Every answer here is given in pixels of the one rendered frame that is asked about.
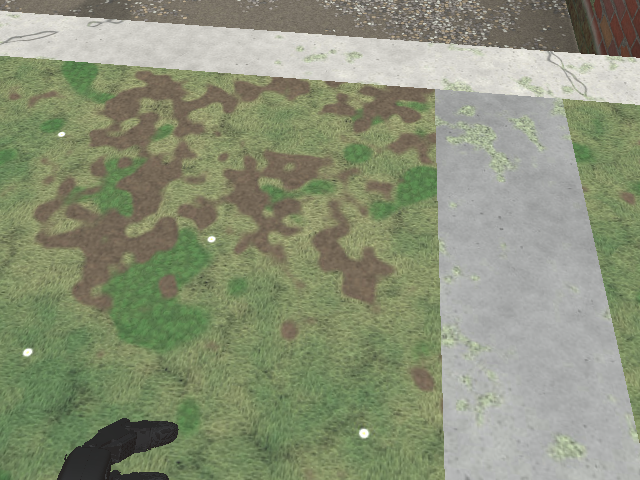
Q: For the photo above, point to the robot left hand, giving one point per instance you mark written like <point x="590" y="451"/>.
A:
<point x="114" y="443"/>

